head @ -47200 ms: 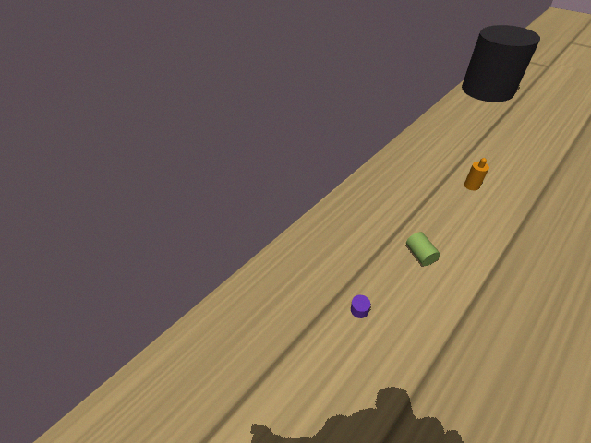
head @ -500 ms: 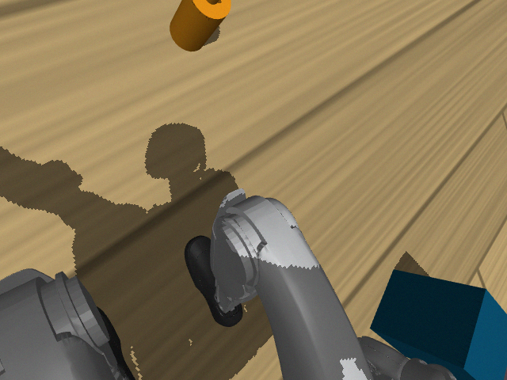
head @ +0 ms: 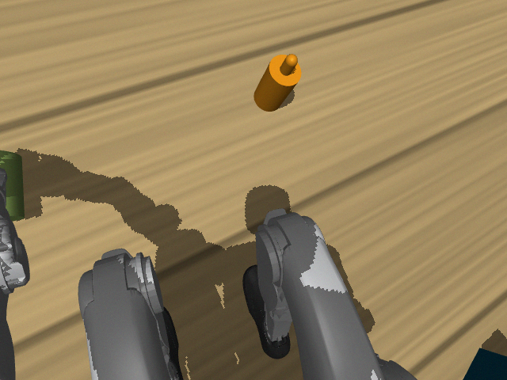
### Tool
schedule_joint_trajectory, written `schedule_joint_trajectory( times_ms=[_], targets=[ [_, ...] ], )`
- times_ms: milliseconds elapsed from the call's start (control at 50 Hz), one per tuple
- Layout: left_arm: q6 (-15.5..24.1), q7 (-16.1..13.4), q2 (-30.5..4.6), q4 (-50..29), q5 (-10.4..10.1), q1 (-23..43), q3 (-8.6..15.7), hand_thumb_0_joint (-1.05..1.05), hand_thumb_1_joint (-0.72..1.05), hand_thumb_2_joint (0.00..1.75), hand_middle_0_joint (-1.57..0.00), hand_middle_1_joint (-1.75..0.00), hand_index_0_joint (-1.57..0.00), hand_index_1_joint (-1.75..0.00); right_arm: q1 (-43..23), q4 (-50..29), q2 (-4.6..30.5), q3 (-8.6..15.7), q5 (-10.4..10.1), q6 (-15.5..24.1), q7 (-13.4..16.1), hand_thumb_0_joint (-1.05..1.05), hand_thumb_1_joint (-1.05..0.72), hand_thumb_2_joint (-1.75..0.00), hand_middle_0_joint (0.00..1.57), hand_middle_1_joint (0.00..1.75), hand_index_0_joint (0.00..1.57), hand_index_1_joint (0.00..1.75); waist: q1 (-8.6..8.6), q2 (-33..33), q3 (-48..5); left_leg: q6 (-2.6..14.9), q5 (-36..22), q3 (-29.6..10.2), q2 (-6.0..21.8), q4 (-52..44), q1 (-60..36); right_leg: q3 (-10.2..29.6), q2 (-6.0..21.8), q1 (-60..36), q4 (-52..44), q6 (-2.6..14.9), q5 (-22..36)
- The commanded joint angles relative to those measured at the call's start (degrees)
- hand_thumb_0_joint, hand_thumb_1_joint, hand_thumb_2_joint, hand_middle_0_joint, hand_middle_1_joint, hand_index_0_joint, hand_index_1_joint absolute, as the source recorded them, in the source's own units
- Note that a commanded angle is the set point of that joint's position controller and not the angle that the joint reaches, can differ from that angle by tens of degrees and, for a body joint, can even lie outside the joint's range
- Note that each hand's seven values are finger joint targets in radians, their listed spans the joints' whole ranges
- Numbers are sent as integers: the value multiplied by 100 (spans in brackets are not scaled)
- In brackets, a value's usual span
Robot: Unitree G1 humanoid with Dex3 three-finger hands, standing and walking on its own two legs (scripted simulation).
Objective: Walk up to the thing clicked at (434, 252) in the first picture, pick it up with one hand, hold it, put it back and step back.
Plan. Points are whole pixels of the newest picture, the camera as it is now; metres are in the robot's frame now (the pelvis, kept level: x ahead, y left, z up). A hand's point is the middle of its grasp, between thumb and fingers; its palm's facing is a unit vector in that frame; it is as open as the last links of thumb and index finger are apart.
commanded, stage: withdraw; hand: left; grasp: from above
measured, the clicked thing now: out of the picture +0.46 +0.40 -0.29
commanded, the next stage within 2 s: home in 0.32 s
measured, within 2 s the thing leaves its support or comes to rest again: neither
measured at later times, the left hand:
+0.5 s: hand out of the picture +0.47 +0.38 -0.12, palm faces -0.43 -0.22 -0.88, open 13.2 cm
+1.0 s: hand out of the picture +0.31 +0.33 +0.04, palm faces -0.34 -0.58 -0.74, open 9.0 cm
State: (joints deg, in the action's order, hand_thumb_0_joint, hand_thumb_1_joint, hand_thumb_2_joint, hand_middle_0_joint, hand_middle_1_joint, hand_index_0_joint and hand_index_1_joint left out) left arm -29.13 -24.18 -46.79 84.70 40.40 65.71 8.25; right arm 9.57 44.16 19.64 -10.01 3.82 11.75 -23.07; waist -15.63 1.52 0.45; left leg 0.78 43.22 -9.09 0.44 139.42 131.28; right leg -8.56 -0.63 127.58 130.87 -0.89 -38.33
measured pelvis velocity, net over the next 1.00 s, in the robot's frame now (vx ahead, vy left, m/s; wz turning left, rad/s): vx -0.02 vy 0.01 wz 0.11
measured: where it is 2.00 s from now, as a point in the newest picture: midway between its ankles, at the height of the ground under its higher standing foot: (220, 350)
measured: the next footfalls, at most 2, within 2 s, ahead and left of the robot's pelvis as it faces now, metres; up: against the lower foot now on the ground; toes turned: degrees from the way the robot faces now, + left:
none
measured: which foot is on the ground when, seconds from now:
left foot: down 0.00-1.00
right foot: down 0.00-1.00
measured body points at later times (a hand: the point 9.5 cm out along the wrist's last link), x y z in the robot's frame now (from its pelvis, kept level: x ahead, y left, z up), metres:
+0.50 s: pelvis -0.01 +0.00 +0.00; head +0.25 +0.07 +0.36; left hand +0.49 +0.39 -0.07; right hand +0.02 -0.27 -0.09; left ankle +0.06 +0.12 -0.30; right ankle +0.11 -0.12 -0.30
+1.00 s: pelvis -0.02 +0.01 +0.15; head +0.15 +0.07 +0.56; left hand +0.32 +0.35 +0.09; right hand +0.17 -0.23 +0.04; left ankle +0.06 +0.12 -0.30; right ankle +0.10 -0.12 -0.30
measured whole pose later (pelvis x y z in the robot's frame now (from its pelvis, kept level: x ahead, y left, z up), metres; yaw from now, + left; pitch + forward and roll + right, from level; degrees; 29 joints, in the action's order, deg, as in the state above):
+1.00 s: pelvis -0.02 +0.01 +0.15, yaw +6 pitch +32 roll -7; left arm -2.0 4.7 -34.0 33.8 31.8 20.9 1.2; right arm 7.9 33.4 16.7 -1.2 -0.7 0.4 -1.4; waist -3.3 2.3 -10.5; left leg 2.3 37.1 -3.8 0.1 111.1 106.0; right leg -3.8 0.0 103.2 105.4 -1.8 -34.0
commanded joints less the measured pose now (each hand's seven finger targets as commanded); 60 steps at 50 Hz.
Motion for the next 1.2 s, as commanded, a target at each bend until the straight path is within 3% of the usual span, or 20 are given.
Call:
schedule_joint_trajectory(
  times_ms=[0, 40, 100, 240, 260, 400, 440, 500, 520, 560, 580, 660, 720, 780, 820, 860, 920, 1020, 1080, 1180],
  targets=[
    [560, 19, -1311, -1025, 576, 1786, 25, 0, -47, 95, -11, -103, -13, -101, 1395, 63, 1670, 571, 37, 97, 227, 0, -90, -90, 20, 30, 20, 30, -270, 1759, -3620, 18, -1275, 220, -68, -1724, -2489, -183, -321, -1989, -1150, 254, 1116],
    [797, -12, -1777, -1144, 964, 1853, 204, 0, -45, 93, -14, -100, -15, -99, 1260, 12, 1575, 451, 72, 86, 343, 0, -90, -90, 20, 30, 20, 30, -128, 1862, -3863, 31, -1382, 411, -88, -1613, -2472, -97, -324, -2120, -1100, 253, 1119],
    [1097, -51, -2017, -1072, 1374, 1923, 365, 0, -40, 90, -18, -94, -19, -93, 1238, -62, 1444, 397, 70, 36, 548, 0, -90, -90, 20, 30, 20, 30, -84, 1766, -4115, 86, -1397, 674, -100, -1432, -2253, 130, -302, -2480, -1204, 234, 995],
    [1629, 406, -2142, -542, 1608, 1822, 232, 0, -38, 88, -18, -93, -19, -91, 1341, -146, 1402, 507, 185, 5, 1006, 0, -89, -89, 20, 30, 20, 30, -159, 1143, -3859, 163, -915, 737, -93, -1468, -1811, 319, -282, -2685, -1627, 219, 203],
    [1690, 550, -2087, -278, 1623, 1655, 152, 0, -37, 87, -19, -92, -20, -91, 1372, -168, 1422, 515, 219, -13, 1038, 0, -89, -89, 20, 30, 20, 30, -266, 890, -3630, 173, -912, 691, -81, -1451, -1764, 304, -290, -2637, -1647, 216, 174],
    [2545, 1433, -2094, -831, 2162, 1894, -255, 0, -38, 88, -17, -95, -19, -93, 1729, -306, 1607, 565, 216, -243, 1280, 0, -90, -89, 20, 30, 20, 30, -358, 1321, -3691, 71, -1613, 547, -38, -1594, -2436, -75, -219, -2463, -1450, 309, 1160],
    [2837, 1681, -1819, -1000, 2211, 1718, -403, 0, -38, 72, -20, -79, -18, -77, 1728, -340, 1644, 643, 229, -348, 1381, 0, -89, -90, 20, 30, 20, 30, -359, 1561, -3669, -8, -1774, 475, -35, -1665, -2759, -162, -198, -2216, -1439, 391, 1244],
    [3230, 1895, -2482, -2185, 2270, 1347, 14, 0, -30, 77, -21, -57, -19, -59, 1844, -592, 1734, 808, 200, -561, 1501, 0, -89, -90, 20, 30, 20, 30, 103, 2309, -4639, -123, -2436, 445, -32, -1888, -3745, -144, -125, -2409, -1400, 419, 1660],
    [3345, 1921, -2674, -2901, 2176, 1202, 253, 0, -28, 77, -21, -57, -19, -59, 1833, -739, 1776, 913, 154, -646, 1564, 0, -89, -90, 20, 30, 20, 30, 392, 2635, -5242, -152, -2653, 489, -63, -1965, -4106, -86, -78, -2551, -1452, 458, 1790],
    [3449, 1991, -2557, -3699, 2021, 456, 485, 0, -16, 83, -22, -56, -20, -58, 1818, -948, 1738, 1117, 65, -835, 1670, 0, -89, -90, 20, 30, 20, 30, 607, 2810, -5860, -160, -3032, 503, -80, -2188, -4635, -31, -37, -2779, -1583, 463, 2072],
    [3453, 2031, -2380, -3600, 1983, -11, 525, 0, -8, 88, -23, -57, -21, -58, 1765, -964, 1696, 1169, 31, -924, 1692, 0, -89, -90, 20, 30, 20, 30, 657, 2641, -5666, -166, -3075, 428, -103, -2328, -4683, -22, -18, -2670, -1606, 467, 2088],
    [3471, 2145, -2409, -4796, 1544, -283, 897, 0, 24, 102, -25, -58, -23, -60, 1613, -979, 1466, 1409, -87, -1226, 1781, 0, -89, -90, 20, 30, 20, 30, 968, 2618, -5888, -95, -2963, 226, -112, -2809, -5103, 79, -30, -2440, -1765, 413, 1805],
    [3313, 2270, -1551, -5112, 1042, -1070, 542, 0, 45, 103, -25, -55, -23, -56, 1349, -1135, 1274, 1441, -194, -1381, 1855, 0, -89, -90, 20, 30, 20, 30, 915, 2098, -5316, 41, -1826, 94, -65, -3465, -4859, 116, -106, -2582, -2217, 310, 1243],
    [3097, 2554, -496, -5023, 447, -2118, -60, 0, 53, 93, -22, -44, -21, -45, 1160, -1164, 1131, 1402, -275, -1352, 1964, 0, -89, -90, 20, 30, 20, 30, 798, 1441, -4236, 148, -626, 13, 22, -4123, -4400, 102, -171, -2779, -2709, 241, 729],
    [2988, 2712, -176, -5380, -42, -2428, -239, 0, 55, 88, -21, -39, -20, -40, 1002, -1206, 1130, 1429, -323, -1292, 2053, 0, -89, -90, 20, 30, 20, 30, 767, 1147, -3752, 169, -69, -94, 67, -4417, -4417, 107, -154, -2805, -2995, 226, 462],
    [2907, 2792, 75, -5792, -466, -2546, -462, 0, 59, 90, -21, -40, -20, -40, 834, -1309, 1035, 1420, -376, -1187, 2129, 0, -89, -90, 20, 30, 20, 30, 742, 1076, -3774, 185, 227, -141, 128, -4709, -4633, 133, -162, -3112, -3186, 186, 401],
    [2905, 2691, 240, -6633, -1104, -2555, -383, 0, 62, 93, -22, -41, -21, -42, 619, -1427, 833, 1389, -478, -979, 2236, 0, -89, -90, 20, 30, 20, 30, 768, 838, -3957, 236, 206, -43, 94, -5010, -4852, 229, -143, -3811, -3632, 150, 479],
    [2712, 2220, 232, -6832, -1421, -3674, 178, 0, 75, 89, -20, -34, -20, -34, 269, -1502, 628, 1306, -613, -784, 2479, 0, -90, -90, 20, 30, 20, 30, 1151, 1101, -3891, 124, -302, 73, 61, -5728, -5735, 368, -68, -4551, -4147, 188, 717],
    [2452, 2049, 823, -6953, -1718, -4201, 25, 0, 83, 100, -23, -41, -22, -41, 114, -1570, 467, 1304, -656, -704, 2549, 0, -90, -90, 20, 30, 20, 30, 1118, 929, -3836, 96, -746, 230, 21, -6024, -6176, 438, -69, -5103, -4662, 208, 909],
    [1882, 2012, 1371, -7126, -2498, -5535, -76, 0, 88, 97, -22, -37, -22, -37, -36, -1631, 342, 1294, -686, -574, 2662, 0, -90, -90, 20, 30, 20, 30, 1134, 477, -3563, 105, -1093, 367, -25, -6551, -6730, 593, -82, -6239, -5624, 193, 1050]
  ],
)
